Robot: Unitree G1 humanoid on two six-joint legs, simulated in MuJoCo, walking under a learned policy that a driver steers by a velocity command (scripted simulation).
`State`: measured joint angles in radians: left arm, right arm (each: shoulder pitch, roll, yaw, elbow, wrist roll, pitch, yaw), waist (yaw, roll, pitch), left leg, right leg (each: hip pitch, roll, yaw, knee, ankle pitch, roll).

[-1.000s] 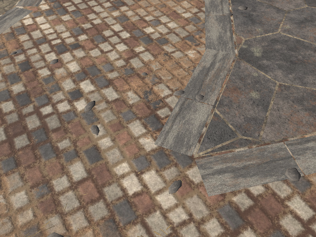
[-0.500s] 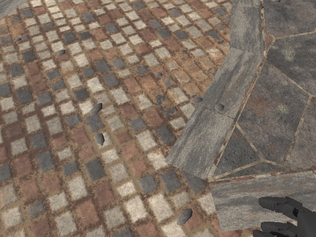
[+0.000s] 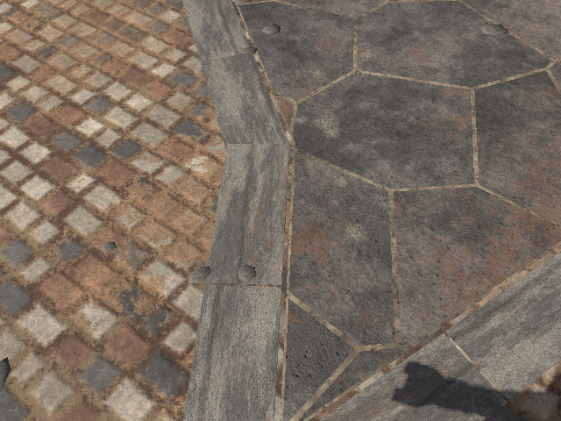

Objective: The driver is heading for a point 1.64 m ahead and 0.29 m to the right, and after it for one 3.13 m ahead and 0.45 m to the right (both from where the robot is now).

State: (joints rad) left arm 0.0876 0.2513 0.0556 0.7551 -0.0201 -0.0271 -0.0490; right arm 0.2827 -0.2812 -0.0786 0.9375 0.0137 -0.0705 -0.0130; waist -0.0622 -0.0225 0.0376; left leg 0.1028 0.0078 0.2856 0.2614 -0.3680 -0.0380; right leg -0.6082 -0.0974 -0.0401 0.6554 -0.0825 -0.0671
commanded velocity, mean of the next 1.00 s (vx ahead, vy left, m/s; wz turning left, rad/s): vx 0.50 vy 0.00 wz -0.45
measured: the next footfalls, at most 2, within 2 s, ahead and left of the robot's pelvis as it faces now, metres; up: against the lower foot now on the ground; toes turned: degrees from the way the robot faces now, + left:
right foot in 0.04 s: +0.20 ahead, -0.11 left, +0.00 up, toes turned -6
left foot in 0.54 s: +0.53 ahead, +0.04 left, +0.00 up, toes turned -22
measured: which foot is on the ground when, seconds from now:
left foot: down 0.00-0.06, up 0.08-0.52, down 0.54-1.00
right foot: up 0.00-0.02, down 0.04-0.54, up 0.56-1.00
